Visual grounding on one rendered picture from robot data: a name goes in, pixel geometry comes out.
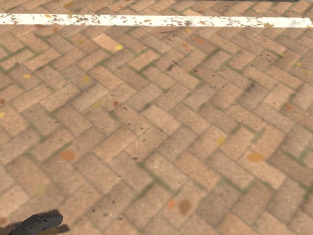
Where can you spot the robot left hand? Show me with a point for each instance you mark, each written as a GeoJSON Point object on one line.
{"type": "Point", "coordinates": [37, 223]}

